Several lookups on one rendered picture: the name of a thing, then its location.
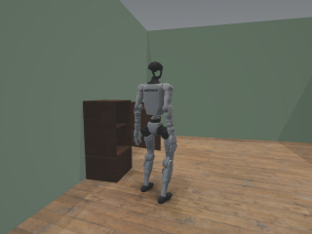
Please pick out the robot right upper arm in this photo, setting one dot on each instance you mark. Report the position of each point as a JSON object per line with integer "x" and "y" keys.
{"x": 167, "y": 96}

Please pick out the robot left forearm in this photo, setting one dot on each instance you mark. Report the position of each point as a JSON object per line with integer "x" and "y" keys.
{"x": 137, "y": 119}

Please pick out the robot right forearm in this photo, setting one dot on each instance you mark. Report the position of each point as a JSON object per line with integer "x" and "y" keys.
{"x": 170, "y": 121}

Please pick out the robot head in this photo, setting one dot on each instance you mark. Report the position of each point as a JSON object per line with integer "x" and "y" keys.
{"x": 155, "y": 66}

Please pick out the robot left upper arm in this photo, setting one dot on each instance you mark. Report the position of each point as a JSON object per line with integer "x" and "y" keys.
{"x": 139, "y": 97}

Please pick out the robot right hand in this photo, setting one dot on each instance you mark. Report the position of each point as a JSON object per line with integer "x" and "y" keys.
{"x": 171, "y": 140}

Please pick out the cupboard door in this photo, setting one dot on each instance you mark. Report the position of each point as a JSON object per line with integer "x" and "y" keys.
{"x": 144, "y": 119}

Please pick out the robot left hand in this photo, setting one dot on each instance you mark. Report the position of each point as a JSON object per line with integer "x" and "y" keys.
{"x": 137, "y": 136}

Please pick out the humanoid robot torso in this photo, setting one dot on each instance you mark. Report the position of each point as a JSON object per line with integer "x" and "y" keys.
{"x": 153, "y": 101}

